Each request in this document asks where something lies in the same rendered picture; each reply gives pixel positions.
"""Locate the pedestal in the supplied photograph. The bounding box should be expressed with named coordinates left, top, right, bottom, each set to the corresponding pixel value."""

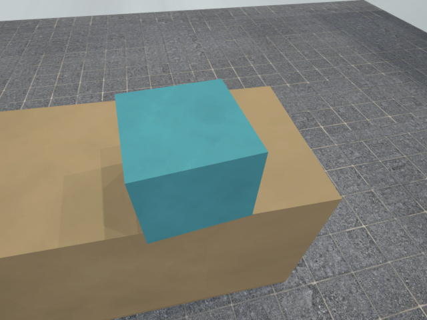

left=0, top=86, right=342, bottom=320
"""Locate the carton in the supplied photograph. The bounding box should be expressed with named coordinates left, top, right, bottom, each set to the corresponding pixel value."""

left=115, top=79, right=268, bottom=244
